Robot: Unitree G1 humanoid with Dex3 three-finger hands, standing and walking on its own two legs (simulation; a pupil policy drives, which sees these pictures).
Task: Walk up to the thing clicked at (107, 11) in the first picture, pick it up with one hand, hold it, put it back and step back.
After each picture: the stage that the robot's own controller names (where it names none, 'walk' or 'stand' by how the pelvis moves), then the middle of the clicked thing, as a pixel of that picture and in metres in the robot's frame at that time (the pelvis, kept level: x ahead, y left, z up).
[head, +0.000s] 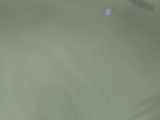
stand; (108, 10) +2.13 -0.46 -0.72
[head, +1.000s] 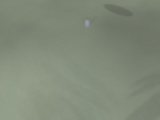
walk; (87, 21) +2.03 +0.00 -0.70
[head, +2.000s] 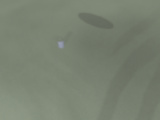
walk; (60, 42) +1.42 +0.27 -0.71
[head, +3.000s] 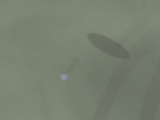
walk; (64, 74) +0.94 +0.22 -0.71
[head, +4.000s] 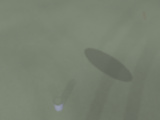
walk; (58, 104) +0.61 +0.18 -0.70
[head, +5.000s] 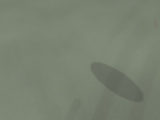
stand; out of the picture +0.43 +0.18 -0.70
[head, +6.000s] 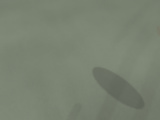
stand; out of the picture +0.42 +0.17 -0.72
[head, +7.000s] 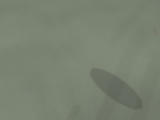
stand; out of the picture +0.42 +0.18 -0.73
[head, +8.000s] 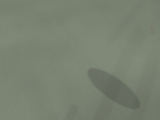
stand; out of the picture +0.41 +0.19 -0.73
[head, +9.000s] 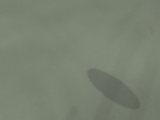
stand; out of the picture +0.40 +0.19 -0.73
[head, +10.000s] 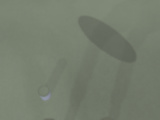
go down; (44, 93) +0.44 +0.19 -0.55
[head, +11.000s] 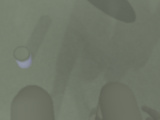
go down; (23, 57) +0.49 +0.23 -0.31
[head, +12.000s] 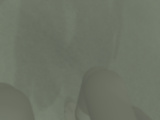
close in; out of the picture +0.47 +0.27 -0.23
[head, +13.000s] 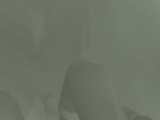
close; out of the picture +0.46 +0.28 -0.22
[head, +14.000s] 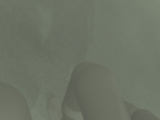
lift; out of the picture +0.42 +0.26 -0.23
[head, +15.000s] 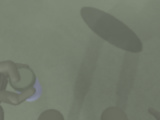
lift; (27, 85) +0.34 +0.18 -0.01
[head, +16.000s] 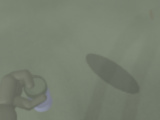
hold; (39, 95) +0.32 +0.15 +0.01
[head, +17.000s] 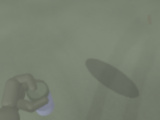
hold; (41, 99) +0.32 +0.15 +0.00
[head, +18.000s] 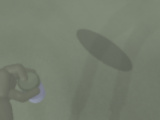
crouch; (32, 87) +0.36 +0.16 -0.06
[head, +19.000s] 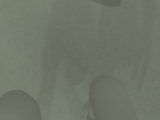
lower; out of the picture +0.49 +0.24 -0.10
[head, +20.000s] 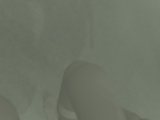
lower; out of the picture +0.44 +0.28 -0.23
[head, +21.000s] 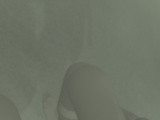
lower; out of the picture +0.43 +0.28 -0.23
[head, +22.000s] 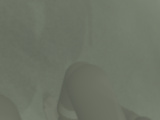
lower; out of the picture +0.44 +0.28 -0.23
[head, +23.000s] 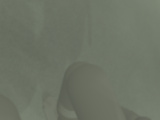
lower; out of the picture +0.44 +0.28 -0.23
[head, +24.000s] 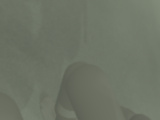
open; out of the picture +0.43 +0.27 -0.24
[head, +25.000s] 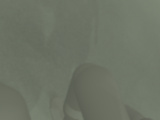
stand; out of the picture +0.43 +0.26 -0.24
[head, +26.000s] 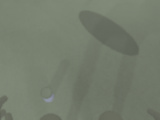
walk; (47, 94) +0.43 +0.18 -0.52
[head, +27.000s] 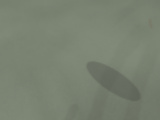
stand; out of the picture +0.39 +0.16 -0.67
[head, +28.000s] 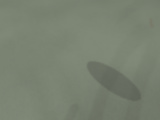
stand; out of the picture +0.39 +0.17 -0.67
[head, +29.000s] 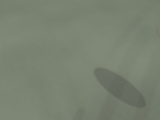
stand; out of the picture +0.41 +0.14 -0.72
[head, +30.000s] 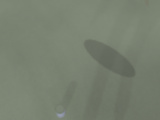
walk; (60, 110) +0.45 +0.12 -0.70
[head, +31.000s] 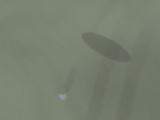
walk; (62, 92) +0.63 +0.16 -0.70
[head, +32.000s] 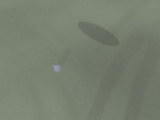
stand; (56, 65) +0.96 +0.22 -0.70
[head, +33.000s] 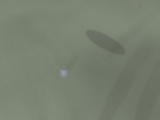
stand; (63, 70) +1.00 +0.17 -0.72
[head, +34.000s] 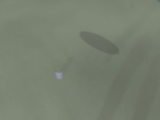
stand; (59, 72) +1.01 +0.21 -0.73
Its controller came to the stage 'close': yes
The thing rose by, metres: 0.70
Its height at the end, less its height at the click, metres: +0.00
